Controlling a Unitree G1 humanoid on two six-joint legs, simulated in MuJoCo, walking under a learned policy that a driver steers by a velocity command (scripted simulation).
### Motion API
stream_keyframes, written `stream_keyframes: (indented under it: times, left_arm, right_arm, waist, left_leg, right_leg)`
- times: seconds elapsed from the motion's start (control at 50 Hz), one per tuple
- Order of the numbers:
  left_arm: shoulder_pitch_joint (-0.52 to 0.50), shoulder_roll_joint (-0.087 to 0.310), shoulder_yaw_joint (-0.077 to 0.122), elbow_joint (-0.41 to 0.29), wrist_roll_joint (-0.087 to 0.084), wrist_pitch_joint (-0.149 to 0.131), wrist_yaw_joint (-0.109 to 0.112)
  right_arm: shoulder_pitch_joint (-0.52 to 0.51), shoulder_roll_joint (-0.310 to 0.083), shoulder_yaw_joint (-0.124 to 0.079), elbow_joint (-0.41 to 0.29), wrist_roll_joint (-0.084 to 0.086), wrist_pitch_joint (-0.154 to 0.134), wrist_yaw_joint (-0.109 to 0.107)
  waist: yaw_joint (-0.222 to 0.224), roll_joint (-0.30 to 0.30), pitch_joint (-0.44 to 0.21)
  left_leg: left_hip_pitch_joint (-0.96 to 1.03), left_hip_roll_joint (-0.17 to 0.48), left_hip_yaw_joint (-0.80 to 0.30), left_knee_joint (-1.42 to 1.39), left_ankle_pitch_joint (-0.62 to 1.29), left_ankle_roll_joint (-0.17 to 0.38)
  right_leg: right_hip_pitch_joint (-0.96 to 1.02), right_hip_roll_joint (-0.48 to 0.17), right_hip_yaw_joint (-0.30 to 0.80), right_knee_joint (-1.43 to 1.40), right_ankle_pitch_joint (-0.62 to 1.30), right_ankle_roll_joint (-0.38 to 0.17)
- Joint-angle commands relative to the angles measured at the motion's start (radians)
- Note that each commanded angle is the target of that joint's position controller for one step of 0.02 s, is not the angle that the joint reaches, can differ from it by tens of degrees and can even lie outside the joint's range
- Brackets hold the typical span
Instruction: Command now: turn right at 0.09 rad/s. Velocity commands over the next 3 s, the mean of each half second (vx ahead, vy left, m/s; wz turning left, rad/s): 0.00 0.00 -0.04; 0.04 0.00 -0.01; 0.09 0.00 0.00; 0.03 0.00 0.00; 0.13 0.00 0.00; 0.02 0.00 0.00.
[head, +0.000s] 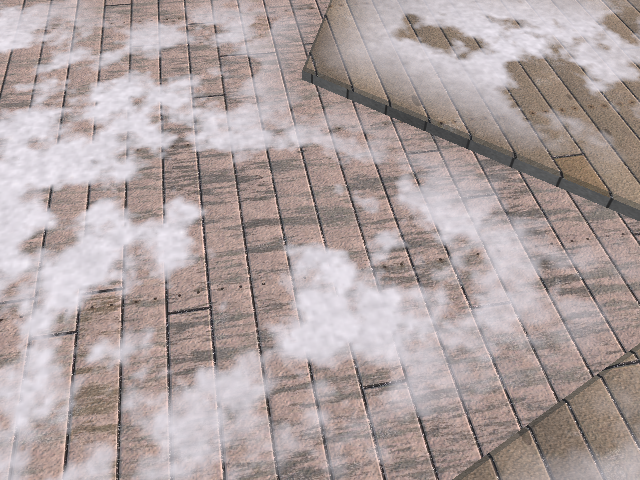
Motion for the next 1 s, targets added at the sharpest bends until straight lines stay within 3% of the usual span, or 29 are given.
stream_keyframes:
  times: [0.02,0.04,0.06,0.12,0.3,0.48,0.86,0.88,0.94,0.96,0.98,1.0]
  left_arm:
    - [-0.016,0.164,0.02,-0.026,0.006,-0.034,0.014]
    - [-0.037,0.112,0.007,-0.031,-0.001,-0.039,0.004]
    - [-0.041,0.098,0.002,-0.025,0.001,-0.044,0.002]
    - [0.013,0.11,-0.003,0.028,-0.001,-0.051,0.015]
    - [0.009,0.1,-0.019,0.121,0.002,-0.057,0.017]
    - [0.038,0.088,-0.033,0.201,0.002,-0.061,0.019]
    - [0.12,0.036,-0.048,0.289,0.001,-0.062,0.024]
    - [0.132,0.032,-0.049,0.294,0.003,-0.062,0.024]
    - [0.16,0.088,-0.02,0.291,0.006,-0.047,0.021]
    - [0.19,0.097,-0.01,0.292,0.008,-0.043,0.018]
    - [0.248,0.074,-0.011,0.301,0.011,-0.043,0.017]
    - [0.255,0.119,0.008,0.308,0.01,-0.041,0.019]
  right_arm:
    - [0.056,-0.083,-0.021,-0.04,0.016,-0.017,0.003]
    - [0.035,-0.11,-0.024,-0.016,0.003,-0.011,-0.002]
    - [0.0,-0.127,-0.031,-0.005,-0.002,-0.007,-0.004]
    - [-0.003,-0.127,-0.032,0.02,0.003,-0.004,0.002]
    - [0.004,-0.108,-0.023,0.146,0.005,0.007,-0.003]
    - [0.008,-0.097,-0.01,0.24,0.005,0.008,-0.006]
    - [0.054,-0.047,0.012,0.341,0.005,0.005,-0.016]
    - [0.063,-0.041,0.014,0.346,0.004,0.005,-0.016]
    - [0.055,-0.053,0.002,0.328,-0.008,0.012,-0.009]
    - [0.032,-0.041,0.003,0.312,-0.017,0.011,-0.003]
    - [-0.02,-0.038,0.0,0.287,-0.02,0.005,0.004]
    - [0.005,0.007,0.01,0.277,-0.028,-0.002,0.01]
  waist:
    - [-0.047,-0.087,-0.083]
    - [-0.017,-0.071,-0.071]
    - [0.002,-0.058,-0.033]
    - [0.01,-0.063,-0.04]
    - [0.003,0.001,0.005]
    - [0.004,0.01,0.01]
    - [0.01,0.016,0.023]
    - [0.011,0.012,0.001]
    - [0.025,-0.049,0.058]
    - [0.043,-0.079,0.1]
    - [0.069,-0.083,0.127]
    - [0.059,-0.175,0.141]
  left_leg:
    - [-0.002,0.083,-0.089,-0.111,0.136,0.012]
    - [0.045,0.08,-0.087,-0.129,0.091,0.007]
    - [0.04,0.076,-0.09,-0.128,0.135,0.006]
    - [0.095,0.099,-0.095,-0.117,0.257,0.006]
    - [0.106,0.104,-0.096,-0.153,0.189,-0.01]
    - [0.102,0.111,-0.096,-0.159,0.17,-0.012]
    - [0.067,0.114,-0.092,-0.146,0.165,-0.009]
    - [0.075,0.105,-0.087,-0.148,0.097,-0.008]
    - [-0.042,0.025,-0.03,-0.027,-0.244,0.018]
    - [-0.121,0.007,-0.01,0.037,-0.28,0.021]
    - [-0.218,-0.003,0.008,0.11,-0.256,0.024]
    - [-0.263,0.008,0.055,0.189,-0.208,0.023]
  right_leg:
    - [0.094,-0.197,0.158,-0.048,0.452,-0.089]
    - [0.054,-0.18,0.144,-0.046,0.367,-0.095]
    - [0.039,-0.146,0.123,-0.048,0.301,-0.079]
    - [0.016,-0.115,0.104,-0.069,0.273,-0.061]
    - [-0.028,-0.111,0.111,-0.12,0.148,-0.067]
    - [-0.039,-0.105,0.109,-0.14,0.106,-0.071]
    - [-0.041,-0.095,0.091,-0.121,0.124,-0.073]
    - [-0.035,-0.088,0.092,-0.135,0.032,-0.076]
    - [-0.086,-0.091,0.162,-0.162,-0.434,-0.135]
    - [-0.092,-0.133,0.235,-0.198,-0.553,-0.167]
    - [-0.03,-0.169,0.276,-0.24,-0.579,-0.186]
    - [-0.039,-0.261,0.391,-0.276,-0.647,-0.233]
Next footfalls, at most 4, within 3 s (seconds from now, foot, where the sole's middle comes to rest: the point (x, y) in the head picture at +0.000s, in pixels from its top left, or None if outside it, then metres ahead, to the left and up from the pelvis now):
1.38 right None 0.18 -0.11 -0.78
2.48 left None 0.23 0.08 -0.78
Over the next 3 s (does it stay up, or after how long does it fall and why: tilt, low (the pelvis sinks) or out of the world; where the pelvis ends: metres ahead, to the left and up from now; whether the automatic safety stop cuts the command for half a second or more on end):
stays up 0.21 -0.04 0.00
